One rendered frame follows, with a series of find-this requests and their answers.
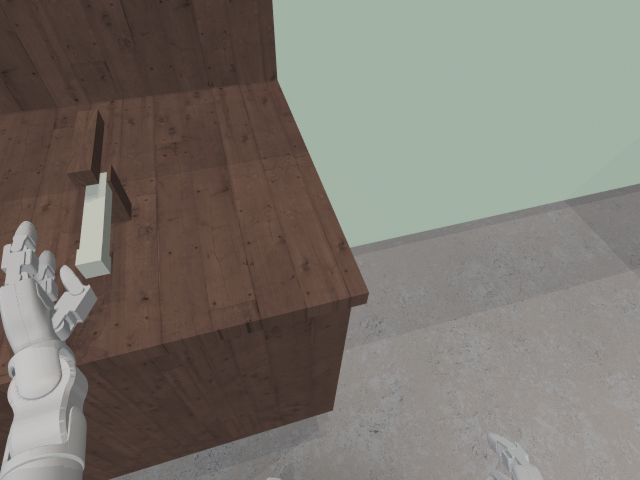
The left robot hand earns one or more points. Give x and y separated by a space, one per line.
27 298

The tap lever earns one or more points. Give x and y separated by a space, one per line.
92 257

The left robot forearm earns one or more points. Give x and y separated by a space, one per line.
47 438

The right robot hand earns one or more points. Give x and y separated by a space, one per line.
515 459

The counter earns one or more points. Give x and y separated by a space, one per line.
226 311

